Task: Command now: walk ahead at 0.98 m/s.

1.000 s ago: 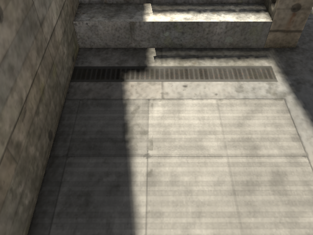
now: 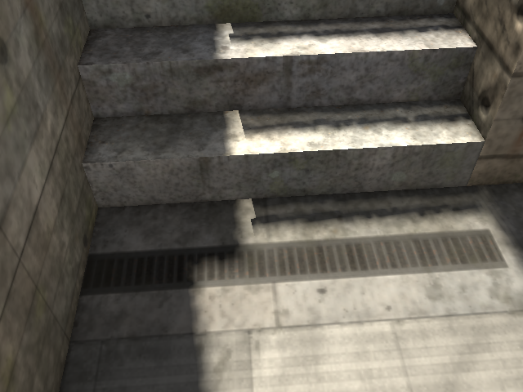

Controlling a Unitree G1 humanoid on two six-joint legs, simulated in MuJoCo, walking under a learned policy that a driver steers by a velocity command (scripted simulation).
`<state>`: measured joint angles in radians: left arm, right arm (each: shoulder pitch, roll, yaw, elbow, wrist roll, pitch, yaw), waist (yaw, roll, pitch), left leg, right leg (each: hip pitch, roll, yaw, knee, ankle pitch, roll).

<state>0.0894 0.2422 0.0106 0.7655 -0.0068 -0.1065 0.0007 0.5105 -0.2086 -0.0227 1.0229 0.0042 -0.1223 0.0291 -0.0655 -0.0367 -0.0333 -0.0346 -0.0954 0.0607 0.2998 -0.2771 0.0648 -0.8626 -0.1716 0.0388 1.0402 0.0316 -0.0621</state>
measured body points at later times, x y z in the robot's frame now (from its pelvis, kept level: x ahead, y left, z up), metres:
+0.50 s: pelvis +0.46 -0.05 +0.00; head +0.46 -0.05 +0.45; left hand +0.40 +0.19 -0.14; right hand +0.66 -0.29 -0.08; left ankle +0.62 +0.13 -0.65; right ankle +0.40 -0.13 -0.74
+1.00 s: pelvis +0.88 -0.03 +0.00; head +0.90 -0.05 +0.45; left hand +1.18 +0.15 -0.06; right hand +0.78 -0.30 -0.14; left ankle +0.87 +0.11 -0.74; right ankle +1.00 -0.19 -0.67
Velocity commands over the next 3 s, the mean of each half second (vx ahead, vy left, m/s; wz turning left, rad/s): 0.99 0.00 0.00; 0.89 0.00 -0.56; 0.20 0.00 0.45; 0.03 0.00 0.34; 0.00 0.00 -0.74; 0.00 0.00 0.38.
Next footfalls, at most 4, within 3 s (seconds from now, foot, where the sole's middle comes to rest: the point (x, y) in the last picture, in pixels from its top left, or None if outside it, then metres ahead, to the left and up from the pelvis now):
0.20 right None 0.44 -0.13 -0.78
0.70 left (222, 278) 0.91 0.10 -0.78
1.10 right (310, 222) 1.11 -0.19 -0.78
1.70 left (213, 234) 1.08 0.13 -0.78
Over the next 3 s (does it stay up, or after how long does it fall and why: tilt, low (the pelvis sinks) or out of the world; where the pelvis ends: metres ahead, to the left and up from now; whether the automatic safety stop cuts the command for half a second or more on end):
stays up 0.93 -0.03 0.00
